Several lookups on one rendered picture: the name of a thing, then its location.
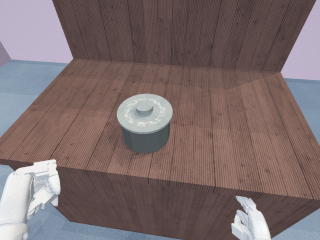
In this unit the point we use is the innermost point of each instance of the pot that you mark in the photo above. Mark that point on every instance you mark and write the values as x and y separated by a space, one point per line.
146 143

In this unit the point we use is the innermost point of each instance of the robot left hand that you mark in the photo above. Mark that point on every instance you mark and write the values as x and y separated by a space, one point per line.
41 178

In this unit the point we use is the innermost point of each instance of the robot left forearm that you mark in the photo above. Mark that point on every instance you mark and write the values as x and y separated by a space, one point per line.
14 231

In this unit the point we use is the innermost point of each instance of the robot right hand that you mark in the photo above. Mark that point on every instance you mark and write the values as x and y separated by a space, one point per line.
255 225

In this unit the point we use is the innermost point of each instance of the table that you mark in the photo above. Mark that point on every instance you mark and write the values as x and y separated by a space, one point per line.
236 128

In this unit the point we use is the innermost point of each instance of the knob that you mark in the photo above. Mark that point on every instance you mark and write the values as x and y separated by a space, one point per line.
144 107

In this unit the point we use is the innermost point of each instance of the lid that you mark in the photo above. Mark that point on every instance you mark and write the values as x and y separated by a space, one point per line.
133 122

